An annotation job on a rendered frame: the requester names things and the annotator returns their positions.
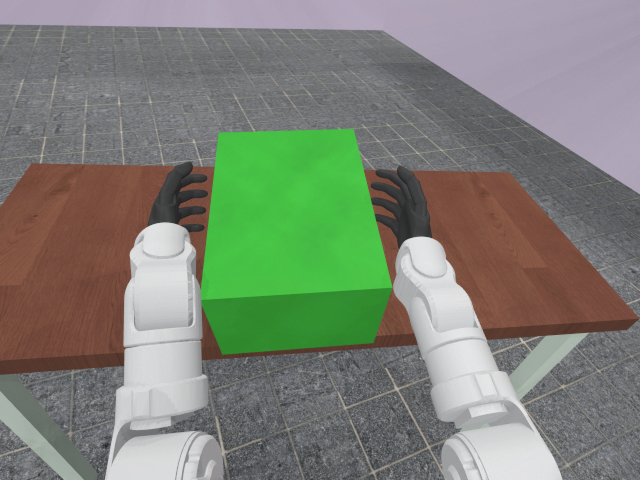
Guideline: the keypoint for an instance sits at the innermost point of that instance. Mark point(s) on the right robot upper arm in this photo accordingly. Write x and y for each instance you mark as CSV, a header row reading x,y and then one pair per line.
x,y
504,452

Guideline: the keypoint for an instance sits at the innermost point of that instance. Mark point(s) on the left robot forearm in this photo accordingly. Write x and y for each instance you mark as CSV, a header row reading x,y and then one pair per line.
x,y
163,380

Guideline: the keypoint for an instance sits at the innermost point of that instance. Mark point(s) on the left robot upper arm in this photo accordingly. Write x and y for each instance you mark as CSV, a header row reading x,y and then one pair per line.
x,y
192,455

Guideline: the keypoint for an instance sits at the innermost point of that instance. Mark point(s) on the left robot hand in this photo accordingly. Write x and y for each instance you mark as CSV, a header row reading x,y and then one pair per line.
x,y
166,205

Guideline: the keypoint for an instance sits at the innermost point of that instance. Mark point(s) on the carton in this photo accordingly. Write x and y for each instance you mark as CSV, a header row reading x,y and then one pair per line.
x,y
293,255

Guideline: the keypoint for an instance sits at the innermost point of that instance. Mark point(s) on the right robot hand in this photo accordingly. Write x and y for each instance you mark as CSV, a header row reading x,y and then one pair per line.
x,y
413,218

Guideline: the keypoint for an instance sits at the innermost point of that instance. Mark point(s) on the right robot forearm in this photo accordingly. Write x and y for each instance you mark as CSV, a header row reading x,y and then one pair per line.
x,y
468,388

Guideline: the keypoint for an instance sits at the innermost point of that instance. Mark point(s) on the table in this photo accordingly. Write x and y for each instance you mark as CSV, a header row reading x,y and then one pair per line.
x,y
67,230

